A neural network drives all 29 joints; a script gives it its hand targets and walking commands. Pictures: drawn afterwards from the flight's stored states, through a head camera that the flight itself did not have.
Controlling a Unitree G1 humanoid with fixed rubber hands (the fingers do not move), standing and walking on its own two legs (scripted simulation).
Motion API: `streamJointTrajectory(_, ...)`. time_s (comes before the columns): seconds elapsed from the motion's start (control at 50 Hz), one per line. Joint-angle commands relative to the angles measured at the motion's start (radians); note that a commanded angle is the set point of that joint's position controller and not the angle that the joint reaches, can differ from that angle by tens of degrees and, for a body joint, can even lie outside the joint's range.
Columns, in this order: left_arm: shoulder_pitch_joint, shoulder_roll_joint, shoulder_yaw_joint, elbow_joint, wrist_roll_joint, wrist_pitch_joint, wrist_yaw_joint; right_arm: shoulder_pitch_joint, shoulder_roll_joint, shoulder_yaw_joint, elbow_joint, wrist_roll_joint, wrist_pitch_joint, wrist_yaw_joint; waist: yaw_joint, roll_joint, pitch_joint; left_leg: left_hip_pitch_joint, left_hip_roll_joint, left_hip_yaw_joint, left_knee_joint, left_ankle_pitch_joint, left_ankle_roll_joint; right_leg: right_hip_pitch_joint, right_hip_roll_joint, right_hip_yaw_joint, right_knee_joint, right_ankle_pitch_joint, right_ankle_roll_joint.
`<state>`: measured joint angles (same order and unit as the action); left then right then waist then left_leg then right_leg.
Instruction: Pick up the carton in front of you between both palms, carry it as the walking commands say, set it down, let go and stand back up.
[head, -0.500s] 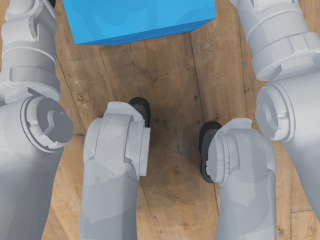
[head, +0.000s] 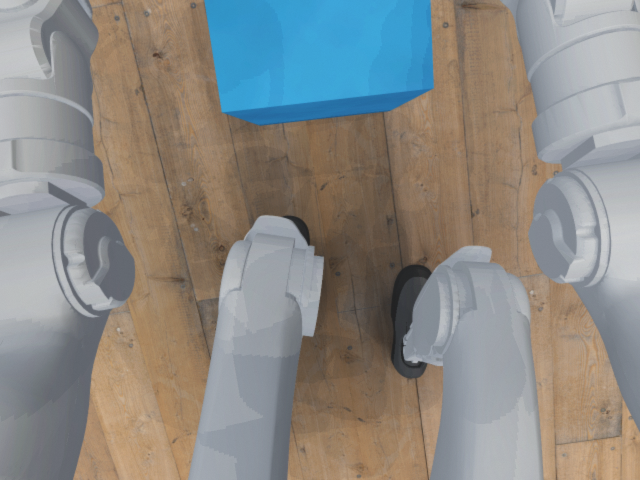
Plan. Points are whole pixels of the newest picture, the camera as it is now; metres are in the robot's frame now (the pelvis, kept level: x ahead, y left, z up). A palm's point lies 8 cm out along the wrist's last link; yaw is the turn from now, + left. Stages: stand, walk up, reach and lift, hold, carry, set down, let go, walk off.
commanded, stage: set down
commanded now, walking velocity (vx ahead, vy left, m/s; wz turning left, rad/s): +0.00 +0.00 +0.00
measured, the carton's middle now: (317, 27) +0.54 +0.12 -0.30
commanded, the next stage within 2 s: let go in 0.72 s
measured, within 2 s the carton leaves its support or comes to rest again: neither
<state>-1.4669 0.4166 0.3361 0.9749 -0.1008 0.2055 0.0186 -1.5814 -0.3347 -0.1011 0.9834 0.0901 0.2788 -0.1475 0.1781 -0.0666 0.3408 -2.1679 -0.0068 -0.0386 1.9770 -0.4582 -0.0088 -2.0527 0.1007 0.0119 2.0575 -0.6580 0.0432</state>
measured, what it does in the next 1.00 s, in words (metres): rises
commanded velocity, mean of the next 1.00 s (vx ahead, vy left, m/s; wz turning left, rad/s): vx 0.00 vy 0.00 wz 0.00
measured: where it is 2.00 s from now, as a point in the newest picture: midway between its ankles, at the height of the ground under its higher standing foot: (346, 316)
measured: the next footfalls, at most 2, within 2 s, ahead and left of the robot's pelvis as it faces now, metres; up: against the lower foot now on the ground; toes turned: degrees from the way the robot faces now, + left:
none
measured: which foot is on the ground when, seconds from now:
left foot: down 0.00-1.00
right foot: down 0.00-1.00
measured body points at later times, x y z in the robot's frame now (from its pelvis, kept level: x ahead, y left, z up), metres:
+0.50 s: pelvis +0.03 +0.01 +0.12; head +0.36 +0.06 +0.41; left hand +0.52 +0.35 +0.02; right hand +0.63 -0.04 +0.02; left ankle +0.14 +0.12 -0.39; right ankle +0.09 -0.12 -0.39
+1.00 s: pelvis +0.06 +0.02 +0.25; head +0.35 +0.07 +0.59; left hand +0.48 +0.33 +0.13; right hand +0.55 -0.08 +0.13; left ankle +0.14 +0.12 -0.39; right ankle +0.09 -0.12 -0.39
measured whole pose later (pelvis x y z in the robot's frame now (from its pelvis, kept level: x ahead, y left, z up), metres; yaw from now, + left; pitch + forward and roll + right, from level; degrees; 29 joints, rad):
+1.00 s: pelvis +0.06 +0.02 +0.25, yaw +0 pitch +41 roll -3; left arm -0.86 0.29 0.37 0.71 0.11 0.18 -0.15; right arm -0.92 -0.10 -0.25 0.67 -0.13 0.24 -0.14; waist 0.11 -0.04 -0.01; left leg -1.44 -0.01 -0.04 0.96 -0.23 0.02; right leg -1.34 0.08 0.08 0.98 -0.36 0.05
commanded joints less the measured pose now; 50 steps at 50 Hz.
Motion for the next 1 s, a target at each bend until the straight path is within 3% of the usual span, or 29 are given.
streamJointTrajectory(0.0,-0.225,0.100,0.013,-0.096,0.031,-0.007,-0.009,-0.240,-0.083,-0.079,-0.038,-0.044,-0.018,0.018,0.032,0.066,-1.178,0.869,-0.019,0.100,-0.196,0.306,-0.044,0.193,0.047,-0.113,-0.250,0.081,-0.021)
streamJointTrajectory(0.1,-0.177,0.094,0.046,-0.125,0.062,-0.005,-0.017,-0.216,-0.067,-0.110,-0.041,-0.079,-0.028,0.029,0.047,0.053,-1.244,0.871,-0.026,0.111,-0.267,0.336,-0.048,0.242,0.056,-0.105,-0.321,0.115,-0.015)
streamJointTrajectory(0.26,-0.108,0.135,0.073,-0.251,0.051,0.031,-0.023,-0.208,-0.049,-0.065,-0.203,-0.070,0.007,0.021,0.088,-0.026,-1.483,1.024,-0.043,0.133,-0.390,0.475,-0.041,0.438,0.061,-0.109,-0.450,0.204,-0.001)
streamJointTrajectory(0.36,-0.058,0.126,0.068,-0.291,0.036,0.051,-0.035,-0.159,-0.045,-0.064,-0.259,-0.074,0.029,0.019,0.074,-0.034,-1.535,1.129,-0.050,0.126,-0.472,0.569,-0.040,0.499,0.056,-0.106,-0.545,0.264,0.004)
streamJointTrajectory(0.46,-0.006,0.097,0.071,-0.284,0.050,0.048,-0.048,-0.091,-0.032,-0.088,-0.243,-0.094,0.024,0.030,0.053,-0.015,-1.493,1.198,-0.050,0.110,-0.561,0.622,-0.042,0.509,0.050,-0.095,-0.649,0.295,0.005)
streamJointTrajectory(0.68,0.058,0.060,0.112,-0.246,0.117,0.007,-0.073,-0.005,0.004,-0.122,-0.188,-0.128,-0.017,0.056,0.047,-0.011,-1.381,1.270,-0.042,0.102,-0.787,0.626,-0.039,0.666,0.031,-0.059,-0.889,0.363,0.013)
streamJointTrajectory(0.76,0.117,0.043,0.118,-0.240,0.148,-0.009,-0.094,0.073,0.034,-0.147,-0.190,-0.162,-0.027,0.055,0.025,-0.008,-1.386,1.333,-0.040,0.099,-0.858,0.637,-0.031,0.758,0.025,-0.050,-0.972,0.411,0.018)
streamJointTrajectory(0.88,0.344,0.043,0.088,-0.320,0.209,-0.026,-0.149,0.344,0.136,-0.166,-0.333,-0.225,-0.037,0.014,-0.001,0.019,-1.462,1.536,-0.044,0.091,-0.953,0.751,-0.008,0.945,0.029,-0.033,-1.096,0.555,0.029)
streamJointTrajectory(0.98,0.561,0.030,0.020,-0.423,0.219,-0.053,-0.179,0.575,0.205,-0.139,-0.503,-0.228,-0.070,-0.006,-0.005,0.061,-1.345,1.709,-0.032,0.058,-1.053,0.734,0.003,0.982,0.026,-0.033,-1.208,0.513,0.032)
